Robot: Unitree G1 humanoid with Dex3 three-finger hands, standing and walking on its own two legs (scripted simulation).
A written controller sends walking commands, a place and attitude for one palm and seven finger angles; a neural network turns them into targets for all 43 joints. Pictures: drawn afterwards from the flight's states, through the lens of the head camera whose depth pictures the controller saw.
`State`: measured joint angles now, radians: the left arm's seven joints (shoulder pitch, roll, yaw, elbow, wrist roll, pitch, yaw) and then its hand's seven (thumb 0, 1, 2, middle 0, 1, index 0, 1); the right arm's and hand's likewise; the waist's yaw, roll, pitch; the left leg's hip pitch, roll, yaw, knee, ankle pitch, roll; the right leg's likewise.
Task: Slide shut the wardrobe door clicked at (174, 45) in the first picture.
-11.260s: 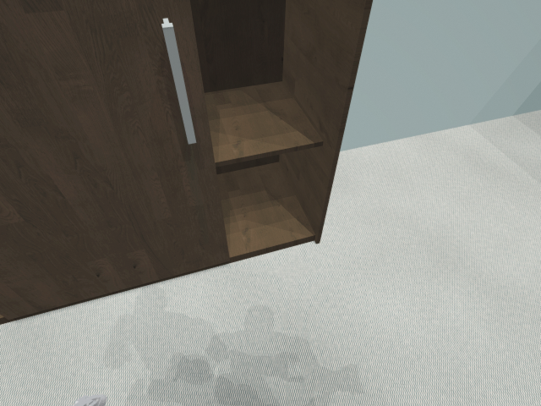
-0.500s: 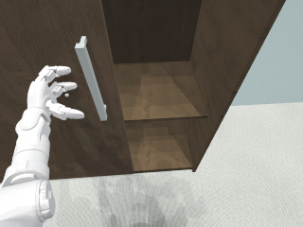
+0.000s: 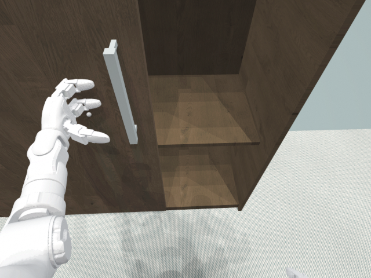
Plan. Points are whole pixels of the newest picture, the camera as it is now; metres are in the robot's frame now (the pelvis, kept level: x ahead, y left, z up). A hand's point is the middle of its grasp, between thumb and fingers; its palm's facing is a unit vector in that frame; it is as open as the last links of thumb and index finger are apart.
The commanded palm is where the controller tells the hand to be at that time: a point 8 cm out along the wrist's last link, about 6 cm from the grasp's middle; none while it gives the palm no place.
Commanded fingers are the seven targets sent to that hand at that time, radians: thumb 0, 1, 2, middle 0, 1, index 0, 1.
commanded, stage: move the hooked fingers beside the handle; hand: left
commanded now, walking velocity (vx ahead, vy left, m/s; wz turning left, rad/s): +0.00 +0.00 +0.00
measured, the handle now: (125, 99) +0.49 +0.14 +0.11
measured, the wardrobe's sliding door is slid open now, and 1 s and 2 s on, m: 0.40 0.40 0.40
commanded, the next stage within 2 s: feel for the door with the fingertips in 0.10 s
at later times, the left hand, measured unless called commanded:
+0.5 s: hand (101, 115) +0.43 +0.18 +0.12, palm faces +0.05 -1.00 +0.00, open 13.9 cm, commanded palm +0.40 +0.23 +0.11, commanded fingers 0.00 -0.50 0.30 -0.30 -1.20 -0.30 -1.20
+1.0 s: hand (103, 109) +0.45 +0.18 +0.12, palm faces +0.05 -1.00 -0.01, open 13.6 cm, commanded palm +0.42 +0.23 +0.11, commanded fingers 0.00 -0.50 0.30 -0.30 -1.20 -0.30 -1.20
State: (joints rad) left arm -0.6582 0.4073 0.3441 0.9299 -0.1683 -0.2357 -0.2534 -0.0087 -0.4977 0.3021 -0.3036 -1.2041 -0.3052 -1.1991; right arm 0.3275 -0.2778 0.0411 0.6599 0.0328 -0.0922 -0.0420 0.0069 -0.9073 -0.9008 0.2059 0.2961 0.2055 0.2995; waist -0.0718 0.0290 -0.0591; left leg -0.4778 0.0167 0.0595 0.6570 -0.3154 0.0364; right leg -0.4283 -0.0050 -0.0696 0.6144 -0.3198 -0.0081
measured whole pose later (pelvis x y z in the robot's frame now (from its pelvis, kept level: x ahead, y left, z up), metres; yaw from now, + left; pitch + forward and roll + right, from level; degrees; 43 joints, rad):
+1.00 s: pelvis +0.00 -0.01 +0.00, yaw +0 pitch +8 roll -1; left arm -0.72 0.39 0.33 0.99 -0.15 -0.27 -0.20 -0.01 -0.50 0.30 -0.36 -1.24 -0.36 -1.24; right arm 0.36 -0.28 0.03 0.68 0.03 -0.07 -0.04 0.01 -0.91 -0.90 0.21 0.30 0.20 0.30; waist -0.08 0.03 -0.05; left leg -0.49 0.03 0.05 0.66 -0.32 0.02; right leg -0.44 0.01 -0.07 0.63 -0.32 -0.02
